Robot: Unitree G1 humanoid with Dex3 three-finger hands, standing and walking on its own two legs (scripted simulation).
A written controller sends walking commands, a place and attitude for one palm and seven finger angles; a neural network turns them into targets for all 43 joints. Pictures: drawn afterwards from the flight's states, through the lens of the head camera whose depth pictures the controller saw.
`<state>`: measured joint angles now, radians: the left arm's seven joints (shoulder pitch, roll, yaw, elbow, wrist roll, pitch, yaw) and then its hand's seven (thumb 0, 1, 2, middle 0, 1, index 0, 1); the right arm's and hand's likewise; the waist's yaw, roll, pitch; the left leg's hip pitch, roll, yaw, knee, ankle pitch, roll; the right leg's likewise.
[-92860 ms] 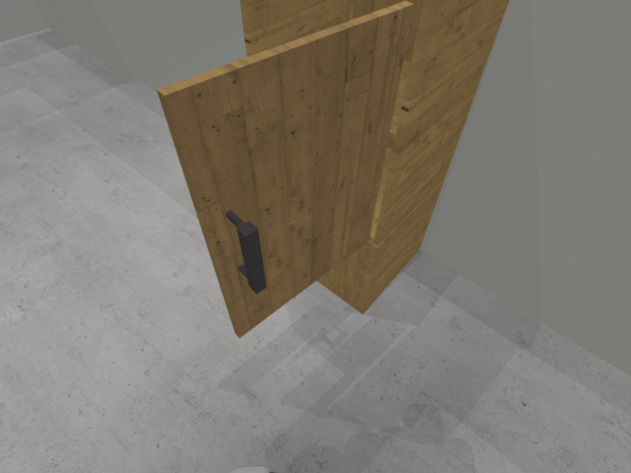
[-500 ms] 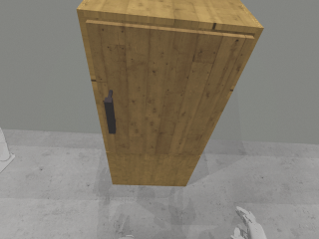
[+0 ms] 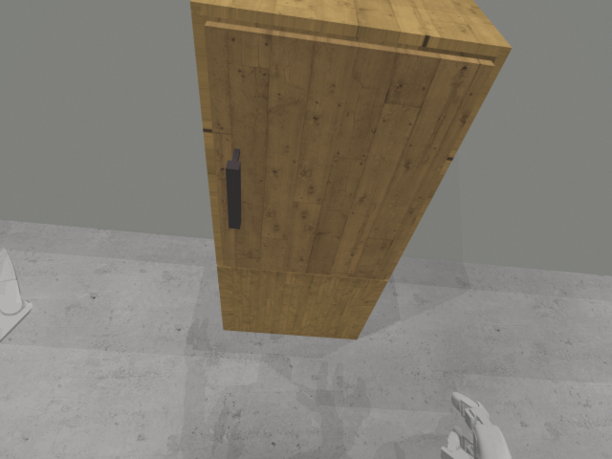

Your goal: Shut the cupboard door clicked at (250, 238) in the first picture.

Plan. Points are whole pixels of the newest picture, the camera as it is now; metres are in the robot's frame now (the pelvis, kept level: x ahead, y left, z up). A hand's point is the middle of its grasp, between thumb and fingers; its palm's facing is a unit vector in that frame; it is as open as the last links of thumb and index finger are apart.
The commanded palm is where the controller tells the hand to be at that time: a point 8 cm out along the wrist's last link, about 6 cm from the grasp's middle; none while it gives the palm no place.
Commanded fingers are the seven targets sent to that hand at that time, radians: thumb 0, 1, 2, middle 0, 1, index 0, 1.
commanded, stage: stop stepping back and stand still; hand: left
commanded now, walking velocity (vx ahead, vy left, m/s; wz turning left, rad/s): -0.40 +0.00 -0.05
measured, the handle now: (235, 189) +0.59 +0.17 -0.04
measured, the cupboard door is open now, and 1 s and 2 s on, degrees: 0 0 0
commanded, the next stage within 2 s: let the arm hang, fingers relaxed in 1.00 s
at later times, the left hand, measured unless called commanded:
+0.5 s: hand out of the picture +0.12 +0.26 +0.17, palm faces +0.44 -0.83 -0.35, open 7.4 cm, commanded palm +0.06 +0.28 +0.18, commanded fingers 0.00 0.90 0.90 -0.20 -0.30 -0.20 -0.30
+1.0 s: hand out of the picture +0.11 +0.26 +0.17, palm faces +0.42 -0.82 -0.40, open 7.4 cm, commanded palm +0.04 +0.29 +0.18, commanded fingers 0.00 0.90 0.90 -0.20 -0.30 -0.20 -0.30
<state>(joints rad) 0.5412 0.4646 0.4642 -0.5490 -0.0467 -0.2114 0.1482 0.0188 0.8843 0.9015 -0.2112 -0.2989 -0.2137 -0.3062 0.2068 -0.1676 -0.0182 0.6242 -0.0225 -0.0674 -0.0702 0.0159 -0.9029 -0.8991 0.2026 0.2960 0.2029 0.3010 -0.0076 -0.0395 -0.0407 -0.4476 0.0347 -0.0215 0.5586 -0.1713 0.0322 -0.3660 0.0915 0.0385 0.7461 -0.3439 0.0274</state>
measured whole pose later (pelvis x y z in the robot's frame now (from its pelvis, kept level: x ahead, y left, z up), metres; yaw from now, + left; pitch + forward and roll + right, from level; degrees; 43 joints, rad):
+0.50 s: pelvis -0.10 -0.01 +0.00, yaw -3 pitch -1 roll -1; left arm 0.50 0.40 0.43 -0.42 -0.05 -0.17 0.17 0.02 0.88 0.90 -0.21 -0.30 -0.21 -0.31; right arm 0.31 -0.23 0.00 0.68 0.00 -0.07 -0.08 0.02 -0.90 -0.90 0.20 0.30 0.20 0.30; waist -0.04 -0.03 -0.09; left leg -0.38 -0.02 0.00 0.53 -0.16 0.04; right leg -0.13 0.03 0.01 0.52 -0.40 -0.01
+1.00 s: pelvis -0.11 +0.00 +0.00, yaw -3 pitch +0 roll +0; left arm 0.49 0.40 0.43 -0.46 -0.05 -0.19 0.16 0.02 0.89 0.90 -0.21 -0.30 -0.21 -0.31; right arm 0.22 -0.15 0.03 0.63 0.00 -0.13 -0.07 0.02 -0.90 -0.90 0.20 0.30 0.20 0.30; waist -0.01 -0.04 -0.01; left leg -0.34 0.02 0.05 0.53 -0.19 0.01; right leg -0.16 0.00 0.01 0.53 -0.37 0.00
